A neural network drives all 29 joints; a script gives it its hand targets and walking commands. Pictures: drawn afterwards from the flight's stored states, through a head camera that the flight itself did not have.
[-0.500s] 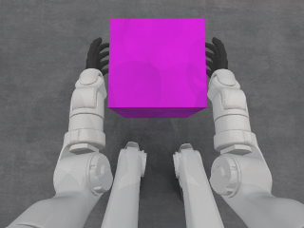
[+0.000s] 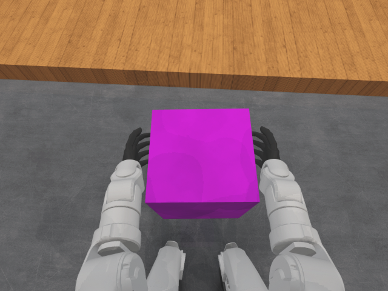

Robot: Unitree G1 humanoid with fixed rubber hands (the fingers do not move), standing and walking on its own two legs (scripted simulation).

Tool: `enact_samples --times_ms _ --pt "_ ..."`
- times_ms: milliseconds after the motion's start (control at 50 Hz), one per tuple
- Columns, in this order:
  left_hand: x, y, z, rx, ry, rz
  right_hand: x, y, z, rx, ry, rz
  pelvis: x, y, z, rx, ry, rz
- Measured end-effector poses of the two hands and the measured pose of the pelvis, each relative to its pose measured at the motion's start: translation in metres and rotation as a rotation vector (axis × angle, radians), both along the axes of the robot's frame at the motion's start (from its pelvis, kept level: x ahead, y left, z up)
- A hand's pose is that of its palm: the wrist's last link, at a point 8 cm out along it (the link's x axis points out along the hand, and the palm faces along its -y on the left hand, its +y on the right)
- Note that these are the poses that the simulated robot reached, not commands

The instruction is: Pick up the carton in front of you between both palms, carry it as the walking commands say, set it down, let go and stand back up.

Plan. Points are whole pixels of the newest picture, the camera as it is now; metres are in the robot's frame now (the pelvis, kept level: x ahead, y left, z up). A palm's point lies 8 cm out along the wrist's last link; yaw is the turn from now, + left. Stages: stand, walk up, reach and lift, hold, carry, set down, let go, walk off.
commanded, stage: reach and lift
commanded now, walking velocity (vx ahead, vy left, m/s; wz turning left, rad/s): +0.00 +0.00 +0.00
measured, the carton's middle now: (200, 170) +0.38 +0.01 -0.11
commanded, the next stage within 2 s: hold in 1.52 s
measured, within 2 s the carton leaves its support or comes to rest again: neither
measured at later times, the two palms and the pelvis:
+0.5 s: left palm (113, 152) +0.33 +0.15 +0.11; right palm (306, 150) +0.33 -0.15 +0.11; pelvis +0.04 +0.00 +0.10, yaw +0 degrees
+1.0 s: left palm (108, 150) +0.32 +0.15 +0.13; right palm (310, 149) +0.33 -0.15 +0.13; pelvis +0.03 +0.00 +0.10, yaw +0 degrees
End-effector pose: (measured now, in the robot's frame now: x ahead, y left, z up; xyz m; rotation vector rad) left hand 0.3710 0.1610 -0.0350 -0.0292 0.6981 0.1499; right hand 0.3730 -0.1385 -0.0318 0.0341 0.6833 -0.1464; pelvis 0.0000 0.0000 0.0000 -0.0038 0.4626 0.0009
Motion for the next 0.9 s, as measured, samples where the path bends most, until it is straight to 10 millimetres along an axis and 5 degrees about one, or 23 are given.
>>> enact_samples --times_ms 280,520,900 --pt "-0.025 -0.005 0.084 0.003 -0.005 -0.005 -0.026 -0.005 0.084 -0.006 -0.004 0.001 0.029 0.0 0.069 0.004 -0.221 0.0" --pt "-0.043 -0.01 0.149 0.03 -0.031 -0.021 -0.042 -0.01 0.149 -0.034 -0.031 0.029 0.04 0.0 0.099 0.005 -0.438 0.001" --pt "-0.05 -0.008 0.16 0.035 -0.008 -0.021 -0.049 -0.008 0.159 -0.039 -0.008 0.035 0.024 0.001 0.1 0.004 -0.52 0.001"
